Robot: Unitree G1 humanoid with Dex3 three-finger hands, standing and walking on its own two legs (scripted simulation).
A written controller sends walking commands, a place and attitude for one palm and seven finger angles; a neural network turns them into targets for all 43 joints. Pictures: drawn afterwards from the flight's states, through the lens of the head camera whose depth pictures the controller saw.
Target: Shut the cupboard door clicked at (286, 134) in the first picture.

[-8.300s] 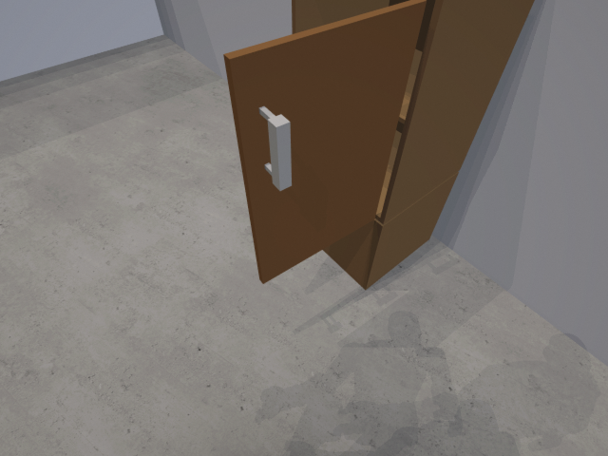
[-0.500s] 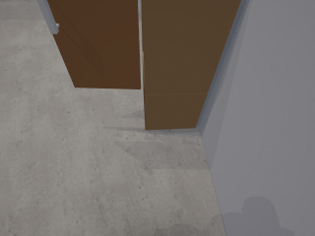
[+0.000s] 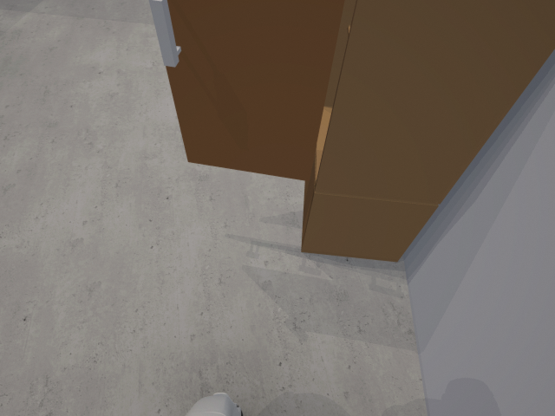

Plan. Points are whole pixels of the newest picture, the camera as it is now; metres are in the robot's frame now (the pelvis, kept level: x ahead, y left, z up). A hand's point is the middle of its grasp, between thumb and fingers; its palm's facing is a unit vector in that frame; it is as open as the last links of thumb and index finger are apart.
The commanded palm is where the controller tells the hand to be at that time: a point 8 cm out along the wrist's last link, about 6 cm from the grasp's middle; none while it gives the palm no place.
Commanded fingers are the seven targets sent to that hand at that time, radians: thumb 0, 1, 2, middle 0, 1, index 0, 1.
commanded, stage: take the last steps up to it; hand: left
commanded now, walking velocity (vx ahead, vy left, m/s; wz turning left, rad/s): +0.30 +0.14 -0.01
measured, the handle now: (168, 28) +0.80 +0.30 +0.11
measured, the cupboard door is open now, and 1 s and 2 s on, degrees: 86 86 86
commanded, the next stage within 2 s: come to a stop and stand still in 0.60 s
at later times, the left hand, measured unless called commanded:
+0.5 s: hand (181, 312) +0.29 +0.19 -0.14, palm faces +0.00 -0.98 -0.21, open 7.4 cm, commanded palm none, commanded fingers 0.00 0.90 0.90 -0.20 -0.30 -0.20 -0.30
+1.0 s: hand (136, 293) +0.32 +0.29 -0.16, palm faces +0.01 -0.98 -0.20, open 7.4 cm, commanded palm none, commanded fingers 0.00 0.90 0.90 -0.20 -0.30 -0.20 -0.30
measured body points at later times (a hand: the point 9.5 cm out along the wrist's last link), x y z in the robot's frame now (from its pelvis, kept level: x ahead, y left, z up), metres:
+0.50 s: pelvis +0.19 +0.02 +0.02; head +0.21 +0.00 +0.47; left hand +0.29 +0.24 -0.12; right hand +0.14 -0.20 -0.15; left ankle +0.11 +0.12 -0.66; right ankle +0.21 -0.07 -0.72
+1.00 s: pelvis +0.31 +0.10 +0.02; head +0.35 +0.13 +0.47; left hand +0.32 +0.35 -0.15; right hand +0.40 -0.12 -0.12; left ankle +0.36 +0.19 -0.72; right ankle +0.25 -0.03 -0.64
